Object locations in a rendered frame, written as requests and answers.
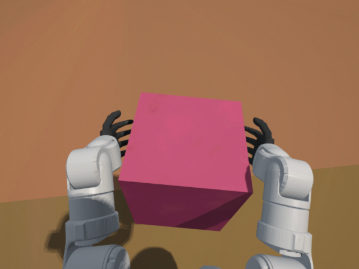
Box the right robot forearm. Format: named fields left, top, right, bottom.
left=252, top=143, right=314, bottom=269

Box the right robot upper arm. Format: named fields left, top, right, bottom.
left=245, top=254, right=307, bottom=269

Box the carton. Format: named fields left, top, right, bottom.
left=118, top=92, right=253, bottom=231

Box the left robot upper arm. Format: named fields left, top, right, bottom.
left=65, top=244, right=130, bottom=269

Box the right robot hand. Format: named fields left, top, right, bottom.
left=245, top=117, right=274, bottom=165

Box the left robot forearm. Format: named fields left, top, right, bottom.
left=62, top=135, right=122, bottom=269

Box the left robot hand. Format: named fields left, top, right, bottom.
left=100, top=110, right=134, bottom=157

